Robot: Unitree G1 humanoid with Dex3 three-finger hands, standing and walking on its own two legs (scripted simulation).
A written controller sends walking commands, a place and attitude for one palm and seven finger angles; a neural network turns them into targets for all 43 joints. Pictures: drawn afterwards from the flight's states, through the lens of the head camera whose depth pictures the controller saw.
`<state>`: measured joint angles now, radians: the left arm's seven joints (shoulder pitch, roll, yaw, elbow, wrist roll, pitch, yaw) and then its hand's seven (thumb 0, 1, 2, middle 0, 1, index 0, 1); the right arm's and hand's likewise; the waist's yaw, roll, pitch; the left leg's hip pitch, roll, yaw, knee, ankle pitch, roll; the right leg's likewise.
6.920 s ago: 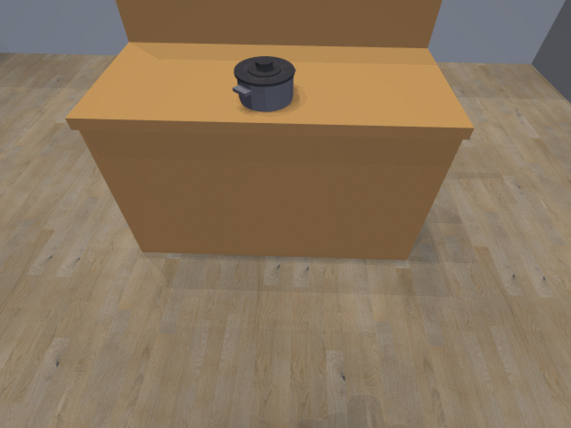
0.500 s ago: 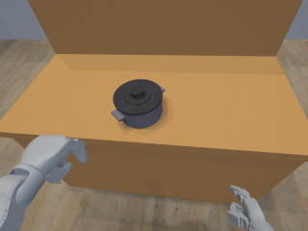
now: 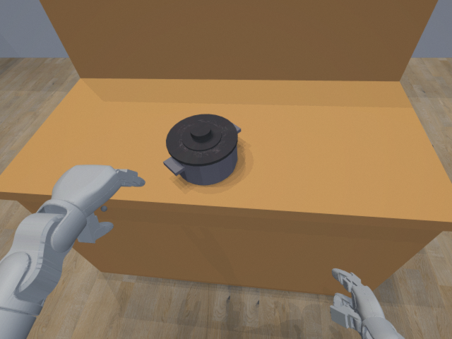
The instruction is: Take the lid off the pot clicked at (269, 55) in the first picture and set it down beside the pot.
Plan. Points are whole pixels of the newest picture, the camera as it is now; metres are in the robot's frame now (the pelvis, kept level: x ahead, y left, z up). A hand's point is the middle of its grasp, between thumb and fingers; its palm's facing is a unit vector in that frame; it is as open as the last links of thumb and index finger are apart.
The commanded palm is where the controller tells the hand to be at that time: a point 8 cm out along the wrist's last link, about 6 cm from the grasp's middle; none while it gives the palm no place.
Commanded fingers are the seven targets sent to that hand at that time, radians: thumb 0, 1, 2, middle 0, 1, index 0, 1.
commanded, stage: move the open hand above the knob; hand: left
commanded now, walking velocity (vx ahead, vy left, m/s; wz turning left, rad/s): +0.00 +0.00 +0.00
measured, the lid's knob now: (200, 131) +0.55 +0.14 +0.03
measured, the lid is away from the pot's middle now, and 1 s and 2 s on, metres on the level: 0.00 0.00 0.00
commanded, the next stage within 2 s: none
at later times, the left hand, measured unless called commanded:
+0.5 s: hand (131, 177) +0.35 +0.22 +0.09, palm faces -0.30 -0.07 -0.95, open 10.3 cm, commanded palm +0.35 +0.21 +0.16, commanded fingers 0.00 -0.27 1.31 -0.81 -0.08 -0.81 -0.08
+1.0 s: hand (160, 150) +0.43 +0.19 +0.09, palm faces -0.32 -0.06 -0.94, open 10.3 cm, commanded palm +0.43 +0.19 +0.16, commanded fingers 0.00 -0.27 1.31 -0.81 -0.08 -0.81 -0.08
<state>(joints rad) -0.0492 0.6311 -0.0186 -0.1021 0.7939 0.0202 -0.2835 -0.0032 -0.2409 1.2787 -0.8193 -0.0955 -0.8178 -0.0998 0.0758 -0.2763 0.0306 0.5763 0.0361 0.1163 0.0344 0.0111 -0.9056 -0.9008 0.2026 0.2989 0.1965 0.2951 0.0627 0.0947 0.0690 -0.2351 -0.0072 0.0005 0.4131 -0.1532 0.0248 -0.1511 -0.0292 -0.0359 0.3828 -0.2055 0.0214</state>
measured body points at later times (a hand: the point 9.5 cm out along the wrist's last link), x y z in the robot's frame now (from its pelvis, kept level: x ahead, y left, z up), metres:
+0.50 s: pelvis +0.01 -0.01 +0.00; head +0.05 -0.04 +0.45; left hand +0.36 +0.22 +0.15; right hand +0.20 -0.24 -0.11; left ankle +0.04 +0.10 -0.74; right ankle +0.00 -0.14 -0.74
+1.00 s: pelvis +0.03 +0.00 +0.00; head +0.07 -0.03 +0.45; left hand +0.44 +0.19 +0.14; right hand +0.18 -0.25 -0.12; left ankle +0.04 +0.10 -0.74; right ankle +0.00 -0.14 -0.74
